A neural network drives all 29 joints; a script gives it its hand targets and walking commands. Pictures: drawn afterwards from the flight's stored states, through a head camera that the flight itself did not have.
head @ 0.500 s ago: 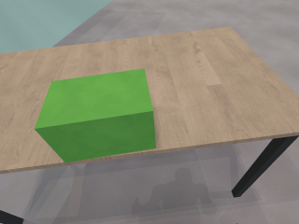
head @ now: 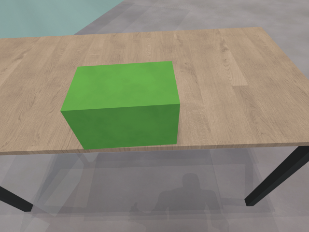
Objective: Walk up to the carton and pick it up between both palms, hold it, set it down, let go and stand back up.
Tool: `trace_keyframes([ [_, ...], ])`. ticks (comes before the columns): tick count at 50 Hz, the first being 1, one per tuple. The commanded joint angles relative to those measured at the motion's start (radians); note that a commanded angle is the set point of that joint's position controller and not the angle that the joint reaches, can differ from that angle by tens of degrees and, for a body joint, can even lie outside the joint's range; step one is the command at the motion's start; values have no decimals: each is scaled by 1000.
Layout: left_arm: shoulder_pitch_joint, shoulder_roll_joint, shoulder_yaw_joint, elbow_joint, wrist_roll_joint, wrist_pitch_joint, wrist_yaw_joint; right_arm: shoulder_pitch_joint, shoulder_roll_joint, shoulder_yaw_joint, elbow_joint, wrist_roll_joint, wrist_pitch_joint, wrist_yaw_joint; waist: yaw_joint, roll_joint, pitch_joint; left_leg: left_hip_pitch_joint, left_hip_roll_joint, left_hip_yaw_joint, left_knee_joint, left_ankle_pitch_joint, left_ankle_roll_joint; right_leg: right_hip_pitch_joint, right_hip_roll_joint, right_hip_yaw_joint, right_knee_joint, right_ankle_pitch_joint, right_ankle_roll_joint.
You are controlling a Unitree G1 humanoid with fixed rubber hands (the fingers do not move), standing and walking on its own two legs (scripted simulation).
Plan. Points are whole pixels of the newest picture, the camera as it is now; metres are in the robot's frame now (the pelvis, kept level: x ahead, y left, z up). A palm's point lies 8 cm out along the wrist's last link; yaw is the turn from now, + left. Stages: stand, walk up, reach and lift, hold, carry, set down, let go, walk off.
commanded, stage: stand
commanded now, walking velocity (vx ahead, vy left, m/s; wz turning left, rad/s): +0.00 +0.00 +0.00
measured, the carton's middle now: (127, 105) +0.44 +0.08 +0.08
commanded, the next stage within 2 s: none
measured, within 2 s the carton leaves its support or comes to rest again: neither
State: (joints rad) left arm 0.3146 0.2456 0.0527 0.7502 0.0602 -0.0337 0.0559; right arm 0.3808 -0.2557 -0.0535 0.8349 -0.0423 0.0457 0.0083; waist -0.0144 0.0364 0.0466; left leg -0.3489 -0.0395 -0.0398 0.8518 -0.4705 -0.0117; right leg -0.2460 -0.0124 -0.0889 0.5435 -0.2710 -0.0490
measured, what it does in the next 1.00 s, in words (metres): steps on the spot: left foot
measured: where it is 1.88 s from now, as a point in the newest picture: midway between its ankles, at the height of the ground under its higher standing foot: outside the picture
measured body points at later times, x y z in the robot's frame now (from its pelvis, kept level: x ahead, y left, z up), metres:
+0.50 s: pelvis +0.05 +0.04 -0.01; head +0.05 +0.05 +0.44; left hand +0.10 +0.31 -0.13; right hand +0.18 -0.21 -0.11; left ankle +0.06 +0.19 -0.73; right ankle +0.04 -0.09 -0.73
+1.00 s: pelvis +0.03 +0.06 +0.00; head +0.04 +0.05 +0.45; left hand +0.18 +0.30 -0.11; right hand +0.12 -0.21 -0.12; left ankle +0.06 +0.19 -0.73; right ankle +0.04 -0.09 -0.73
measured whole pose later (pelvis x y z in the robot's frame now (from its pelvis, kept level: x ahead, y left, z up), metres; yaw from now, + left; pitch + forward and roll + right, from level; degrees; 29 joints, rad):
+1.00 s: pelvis +0.03 +0.06 +0.00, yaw -4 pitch -3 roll +0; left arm 0.21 0.27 -0.02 0.73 0.01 0.03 -0.02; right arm 0.22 -0.27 0.01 0.75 0.00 0.05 0.01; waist -0.02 0.00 0.06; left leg -0.23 0.08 0.11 0.57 -0.28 -0.02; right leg -0.23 0.00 0.09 0.57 -0.29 0.04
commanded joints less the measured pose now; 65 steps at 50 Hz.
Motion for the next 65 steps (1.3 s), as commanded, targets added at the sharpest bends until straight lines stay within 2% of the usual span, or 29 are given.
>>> trace_keyframes([
  [1, 52, 156, 33, -55, -3, -19, 6, 71, -87, -28, -82, -8, -12, 13, 20, -129, 94, -206, 87, -82, 90, 39, -27, 53, -316, 326, -335, -192, -146],
  [3, 27, 165, 31, -63, -7, -11, -7, 50, -68, -20, -103, 6, -22, 20, 29, -210, 74, -140, 84, -28, -6, 59, -39, 34, -257, 217, -317, -136, -135],
  [5, 17, 173, 28, -71, -20, -1, -23, 3, -53, -15, -139, 14, -38, 23, 37, -253, 71, -29, 78, 28, -141, 77, -33, -37, -212, 122, -270, -94, -128],
  [7, 27, 192, 25, -67, -34, 13, -36, 15, -65, -24, -150, 9, -56, 20, 26, -218, 40, 100, 46, 88, -251, 206, -21, -86, -192, 79, -169, -62, -113],
  [9, 29, 184, 7, -80, -50, 23, -50, 71, -104, -33, -151, 3, -72, 6, -12, -135, 1, 252, 31, 76, -368, 348, -1, -172, -172, 42, -31, -2, -61],
  [10, 49, 154, -9, -91, -59, 24, -58, 93, -132, -37, -157, 1, -77, -1, -24, -69, -31, 317, 82, -8, -375, 359, 18, -229, -153, 16, 37, -51, -25],
  [11, 82, 88, -32, -120, -60, 24, -62, 91, -195, -46, -177, -5, -82, -11, -14, 100, -52, 298, 258, -263, -452, 341, 69, -266, -85, -39, 181, -187, 35],
  [12, 130, 89, -29, -106, -56, 46, -53, 76, -270, -65, -179, 24, -71, -20, -21, 136, -31, 73, 372, -404, -543, 138, 208, -134, -47, 18, 239, -350, 60],
  [13, 113, 130, -14, -100, -45, 61, -52, 21, -251, -62, -180, 33, -64, -25, -13, 111, 36, -12, 359, -420, -577, 6, 248, -121, -59, 65, 294, -328, 65],
  [14, 99, 145, -10, -108, -44, 61, -56, -3, -212, -42, -189, 33, -63, -27, -18, 104, 60, 25, 322, -367, -568, 73, 231, -164, -53, 70, 264, -312, 64],
  [15, 103, 134, -13, -109, -51, 53, -55, -19, -210, -36, -196, 23, -59, -30, -11, 129, 52, 51, 302, -322, -535, 182, 216, -170, -54, 76, 228, -289, 64],
  [16, 136, 133, -13, -100, -47, 42, -54, -48, -213, -30, -214, 20, -58, -30, 16, 163, 23, 52, 282, -276, -498, 257, 189, -118, -61, 71, 148, -223, 59],
  [18, 173, 147, -12, -92, -41, 17, -56, -113, -192, -10, -227, 26, -54, -18, 55, 151, -40, 9, 222, -168, -411, 380, 117, 50, -51, 62, -48, 37, 44],
  [19, 148, 171, -8, -100, -33, 10, -57, -112, -169, -1, -238, 35, -55, -11, 49, 122, -65, -14, 195, -131, -366, 395, 81, 105, -76, 117, -66, 143, 28],
  [20, 94, 207, -1, -112, -40, 8, -55, -109, -135, 10, -252, 48, -57, -6, 29, 53, -62, 8, 141, -74, -342, 305, 51, 49, -117, 171, -90, 101, 15],
  [21, 58, 218, -1, -106, -58, 12, -60, -73, -110, 14, -245, 53, -55, -6, -8, 10, -45, 81, 107, -40, -343, 240, 37, -32, -118, 171, -95, 29, 1],
  [23, 57, 174, -19, -114, -65, 15, -67, -78, -149, 10, -239, 42, -57, -8, 9, 16, -9, 84, 124, -63, -333, 358, 38, -26, -98, 134, -77, 97, 6],
  [25, 66, 179, -21, -119, -64, 17, -66, -75, -162, 7, -240, 35, -63, -8, 12, -19, -29, 106, 135, -60, -316, 456, 46, -12, -98, 123, -64, 167, 6],
  [32, 28, 179, -23, -143, -65, 24, -69, -105, -164, 12, -258, 36, -61, -11, 17, -55, -50, 110, 126, -40, -315, 447, 39, 12, -98, 107, -71, 172, 1],
  [33, 23, 152, -32, -116, -61, 28, -73, -204, -143, 19, -244, 22, -32, -2, 36, -46, -44, 257, 113, 62, -266, 441, -7, -116, -103, 182, -96, 362, 12],
  [34, 27, 162, -33, -109, -62, 26, -75, -216, -132, 21, -257, 23, -18, 0, 27, -63, -48, 315, 113, 73, -257, 442, -18, -157, -98, 190, -88, 475, 15],
  [35, -37, 183, -28, -113, -58, 26, -74, -137, -118, 24, -240, 36, -10, 3, -22, -91, -67, 243, 107, 81, -267, 413, -22, -70, -90, 164, -73, 473, 16],
  [36, -81, 196, -18, -125, -56, 27, -74, -92, -117, 28, -216, 42, -5, 4, -34, -109, -82, 182, 102, 85, -284, 391, -26, 2, -92, 164, -67, 454, 18],
  [38, -42, 172, -26, -111, -58, 32, -77, -160, -144, 22, -207, 36, 1, 1, 1, -103, -74, 267, 115, 94, -292, 388, -20, -85, -83, 206, -81, 401, 26],
  [40, -57, 174, -27, -99, -57, 36, -77, -155, -139, 24, -196, 42, 1, 1, -12, -90, -82, 245, 123, 101, -307, 372, -16, -53, -66, 191, -88, 328, 33],
  [44, -71, 159, -34, -85, -55, 48, -76, -190, -136, 28, -176, 39, -3, -1, 2, -39, -38, 214, 143, 101, -354, 326, -7, -69, -43, 196, -82, 240, 42],
  [53, -105, 138, -45, -55, -49, 58, -74, -192, -138, 33, -125, 36, -18, -2, 15, -1, -9, 127, 171, 84, -450, 154, 9, -47, -19, 208, -76, 125, 57],
  [61, -111, 128, -52, -15, -50, 50, -70, -176, -145, 35, -79, 34, -22, -2, 8, -23, -21, 147, 179, 85, -472, 83, 17, -77, -15, 225, -95, 70, 65],
  [65, -112, 136, -51, 7, -50, 47, -64, -171, -138, 38, -54, 33, -21, -3, 0, -68, -1, 167, 169, 88, -459, 84, 19, -129, -21, 254, -133, 5, 66],
])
